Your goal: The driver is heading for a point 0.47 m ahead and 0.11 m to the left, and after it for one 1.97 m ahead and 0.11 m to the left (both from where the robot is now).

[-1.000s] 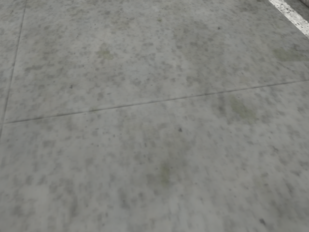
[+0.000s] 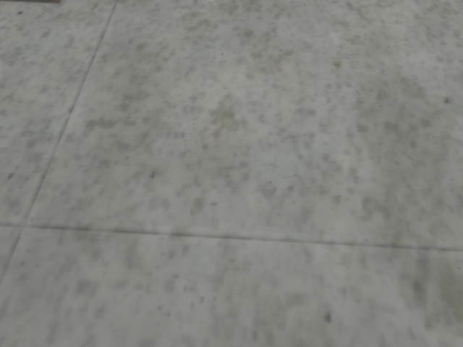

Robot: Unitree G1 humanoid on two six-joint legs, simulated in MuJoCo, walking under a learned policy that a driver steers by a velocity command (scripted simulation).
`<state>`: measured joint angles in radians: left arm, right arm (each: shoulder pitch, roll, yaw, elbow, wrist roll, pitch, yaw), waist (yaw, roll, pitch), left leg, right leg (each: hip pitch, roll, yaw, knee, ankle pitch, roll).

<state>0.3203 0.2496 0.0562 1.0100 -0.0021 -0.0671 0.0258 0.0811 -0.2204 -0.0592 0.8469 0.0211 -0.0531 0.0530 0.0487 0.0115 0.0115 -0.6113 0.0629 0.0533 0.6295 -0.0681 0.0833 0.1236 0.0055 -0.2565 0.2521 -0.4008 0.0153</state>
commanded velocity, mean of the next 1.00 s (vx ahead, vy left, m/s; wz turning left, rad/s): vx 0.31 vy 0.00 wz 0.35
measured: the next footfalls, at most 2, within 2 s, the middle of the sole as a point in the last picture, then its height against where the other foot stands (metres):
left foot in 0.04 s outside the picture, level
right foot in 0.52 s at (261, 329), level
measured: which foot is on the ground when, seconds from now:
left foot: up 0.00-0.02, down 0.04-0.52, up 0.54-0.86, down 0.88-1.00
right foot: down 0.00-0.06, up 0.08-0.50, down 0.52-0.90, up 0.92-1.00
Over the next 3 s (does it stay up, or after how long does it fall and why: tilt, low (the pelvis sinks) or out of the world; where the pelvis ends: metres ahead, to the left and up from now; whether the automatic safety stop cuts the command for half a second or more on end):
stays up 0.96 0.00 0.00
